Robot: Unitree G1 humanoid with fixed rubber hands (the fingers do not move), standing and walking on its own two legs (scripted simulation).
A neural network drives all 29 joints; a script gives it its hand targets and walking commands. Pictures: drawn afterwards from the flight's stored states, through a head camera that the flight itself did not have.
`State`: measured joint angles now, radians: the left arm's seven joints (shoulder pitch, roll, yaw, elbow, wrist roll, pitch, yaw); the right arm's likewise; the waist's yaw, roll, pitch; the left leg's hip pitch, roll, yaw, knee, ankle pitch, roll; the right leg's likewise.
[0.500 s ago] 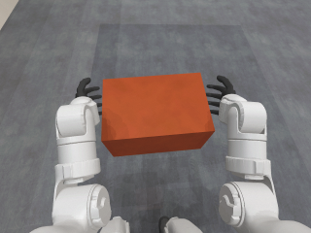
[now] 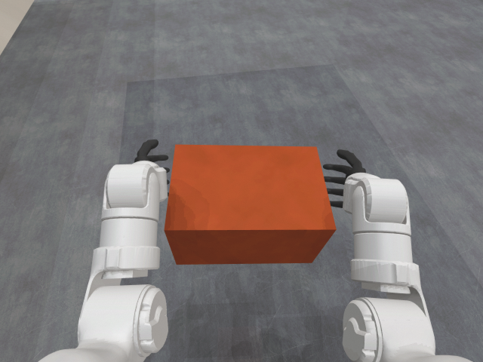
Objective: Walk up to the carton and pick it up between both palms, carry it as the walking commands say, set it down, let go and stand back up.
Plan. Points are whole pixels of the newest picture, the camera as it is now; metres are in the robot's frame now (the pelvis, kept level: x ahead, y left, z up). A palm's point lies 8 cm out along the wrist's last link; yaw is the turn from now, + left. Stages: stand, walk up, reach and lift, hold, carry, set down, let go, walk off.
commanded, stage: carry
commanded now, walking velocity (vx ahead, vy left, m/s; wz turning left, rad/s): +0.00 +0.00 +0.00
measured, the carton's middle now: (246, 205) +0.38 +0.01 +0.01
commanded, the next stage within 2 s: none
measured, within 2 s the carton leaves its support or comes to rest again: neither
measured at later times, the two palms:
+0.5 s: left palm (147, 202) +0.32 +0.16 +0.11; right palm (376, 206) +0.31 -0.17 +0.12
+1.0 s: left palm (144, 222) +0.30 +0.17 +0.09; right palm (372, 239) +0.28 -0.17 +0.09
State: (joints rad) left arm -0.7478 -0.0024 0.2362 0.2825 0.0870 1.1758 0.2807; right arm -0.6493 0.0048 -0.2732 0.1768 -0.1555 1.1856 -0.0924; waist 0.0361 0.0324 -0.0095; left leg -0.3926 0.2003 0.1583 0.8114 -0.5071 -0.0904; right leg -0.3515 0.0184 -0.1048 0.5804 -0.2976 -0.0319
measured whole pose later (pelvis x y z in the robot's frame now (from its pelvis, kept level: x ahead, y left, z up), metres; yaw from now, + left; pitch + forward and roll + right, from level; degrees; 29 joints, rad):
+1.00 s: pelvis +0.03 +0.01 +0.01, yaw -6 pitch +2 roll -1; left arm -0.11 -0.13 0.21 -0.18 0.12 1.01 0.17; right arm -0.11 0.13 -0.10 -0.16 -0.11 1.02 -0.12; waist 0.02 0.01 -0.14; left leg -0.17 0.08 0.21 0.48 -0.33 0.01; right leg -0.22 -0.03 -0.12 0.45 -0.26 -0.02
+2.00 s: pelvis +0.59 -0.03 +0.00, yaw -7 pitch +3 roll +0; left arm -0.24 -0.13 0.24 -0.22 0.14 1.16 0.17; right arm -0.23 0.15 -0.16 -0.22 -0.15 1.16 -0.11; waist -0.02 -0.03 -0.06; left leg -0.46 0.04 0.25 0.58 -0.19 0.11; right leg -0.13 -0.08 -0.08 0.90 -0.49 0.02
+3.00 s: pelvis +1.29 -0.05 +0.00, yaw -8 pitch +3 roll -1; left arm -0.23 -0.14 0.25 -0.22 0.14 1.16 0.17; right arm -0.23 0.14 -0.14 -0.22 -0.13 1.17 -0.14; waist -0.02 -0.02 -0.04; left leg -0.46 0.04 0.24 0.55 -0.15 0.10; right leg -0.16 -0.06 -0.06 1.00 -0.45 0.02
